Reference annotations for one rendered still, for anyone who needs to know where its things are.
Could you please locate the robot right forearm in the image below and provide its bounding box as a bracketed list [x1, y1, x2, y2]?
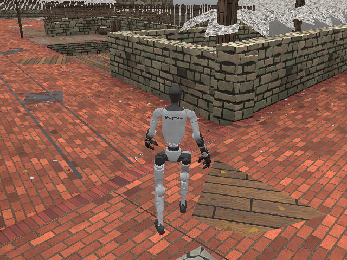
[196, 132, 209, 157]

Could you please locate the robot torso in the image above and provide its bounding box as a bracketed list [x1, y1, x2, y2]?
[162, 107, 187, 163]

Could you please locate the robot left upper arm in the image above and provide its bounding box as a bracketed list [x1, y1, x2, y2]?
[148, 108, 163, 137]

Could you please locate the robot left forearm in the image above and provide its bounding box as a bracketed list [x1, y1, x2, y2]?
[145, 129, 153, 144]

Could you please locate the robot left shin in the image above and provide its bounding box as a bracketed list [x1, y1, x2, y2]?
[155, 187, 164, 226]

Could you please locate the robot right hand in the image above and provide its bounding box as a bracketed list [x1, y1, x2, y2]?
[198, 154, 211, 169]

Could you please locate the robot right upper arm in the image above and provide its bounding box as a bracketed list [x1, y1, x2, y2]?
[186, 109, 201, 140]

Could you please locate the robot left hand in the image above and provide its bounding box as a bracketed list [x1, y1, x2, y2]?
[145, 140, 158, 150]

